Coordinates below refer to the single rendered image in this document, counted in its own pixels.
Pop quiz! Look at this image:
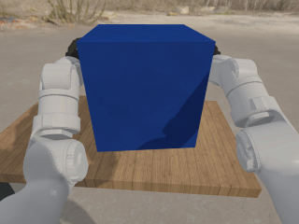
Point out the table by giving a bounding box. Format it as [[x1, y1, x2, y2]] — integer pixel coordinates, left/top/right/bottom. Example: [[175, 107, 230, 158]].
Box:
[[0, 95, 262, 202]]

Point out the left robot upper arm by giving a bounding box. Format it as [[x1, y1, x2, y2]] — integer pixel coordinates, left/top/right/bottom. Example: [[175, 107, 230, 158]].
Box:
[[0, 139, 89, 224]]

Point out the left robot forearm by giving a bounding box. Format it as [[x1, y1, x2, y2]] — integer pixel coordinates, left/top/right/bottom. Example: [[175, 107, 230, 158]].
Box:
[[22, 56, 84, 181]]

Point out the right robot upper arm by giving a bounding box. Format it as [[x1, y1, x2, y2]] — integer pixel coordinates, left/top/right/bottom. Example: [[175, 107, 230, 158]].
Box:
[[235, 120, 299, 224]]

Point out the robot left hand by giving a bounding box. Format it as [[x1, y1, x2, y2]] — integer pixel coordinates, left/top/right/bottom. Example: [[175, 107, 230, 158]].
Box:
[[65, 37, 81, 60]]

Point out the right robot forearm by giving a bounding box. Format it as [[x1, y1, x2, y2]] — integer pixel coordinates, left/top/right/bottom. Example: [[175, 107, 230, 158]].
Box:
[[208, 54, 299, 138]]

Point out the carton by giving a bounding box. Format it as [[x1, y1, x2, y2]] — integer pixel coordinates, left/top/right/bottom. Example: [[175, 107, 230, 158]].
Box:
[[76, 24, 216, 152]]

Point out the robot right hand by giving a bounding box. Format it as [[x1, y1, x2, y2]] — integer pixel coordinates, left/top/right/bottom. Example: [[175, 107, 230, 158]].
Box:
[[213, 45, 221, 56]]

